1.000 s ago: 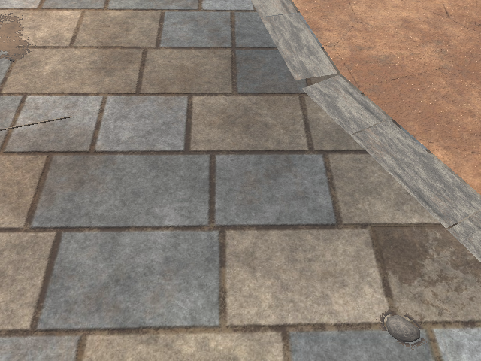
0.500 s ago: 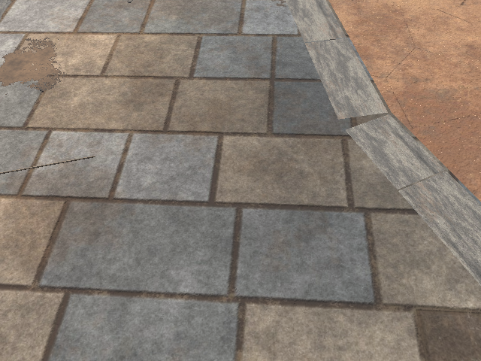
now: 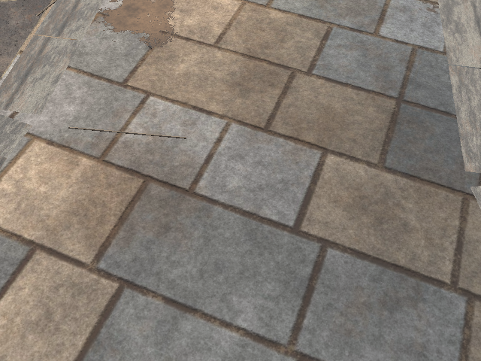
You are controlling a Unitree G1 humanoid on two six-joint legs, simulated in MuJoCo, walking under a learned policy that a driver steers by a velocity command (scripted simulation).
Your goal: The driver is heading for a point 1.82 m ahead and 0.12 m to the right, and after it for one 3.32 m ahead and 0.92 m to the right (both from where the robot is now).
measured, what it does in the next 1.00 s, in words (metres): steps on the spot: right foot, then left foot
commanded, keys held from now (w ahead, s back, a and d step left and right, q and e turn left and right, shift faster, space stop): q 0.20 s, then no key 0.80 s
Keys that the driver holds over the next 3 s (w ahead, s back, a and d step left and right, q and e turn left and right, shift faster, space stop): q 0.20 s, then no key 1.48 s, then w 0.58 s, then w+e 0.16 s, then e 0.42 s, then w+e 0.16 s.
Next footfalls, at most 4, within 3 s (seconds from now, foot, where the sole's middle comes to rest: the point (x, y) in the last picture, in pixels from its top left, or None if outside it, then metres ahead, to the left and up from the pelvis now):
0.32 right None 0.17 -0.16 -0.77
0.62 left None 0.07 0.10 -0.77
2.36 left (180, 330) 0.48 0.18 -0.77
2.86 right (257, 271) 0.65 -0.03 -0.76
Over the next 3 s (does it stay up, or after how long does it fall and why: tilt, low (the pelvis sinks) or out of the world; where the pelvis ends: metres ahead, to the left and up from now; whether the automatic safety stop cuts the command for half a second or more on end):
stays up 0.55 0.05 0.01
